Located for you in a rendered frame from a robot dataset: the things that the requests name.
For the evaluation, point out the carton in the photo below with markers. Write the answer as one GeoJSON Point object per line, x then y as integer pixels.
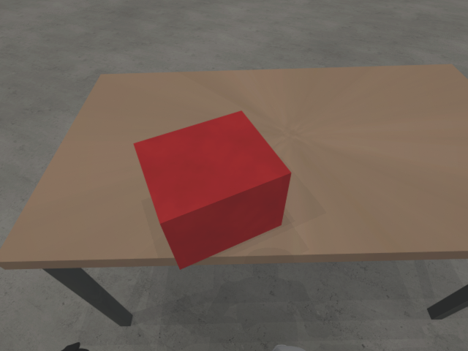
{"type": "Point", "coordinates": [213, 185]}

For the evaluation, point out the table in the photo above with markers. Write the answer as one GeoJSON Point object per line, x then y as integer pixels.
{"type": "Point", "coordinates": [378, 159]}

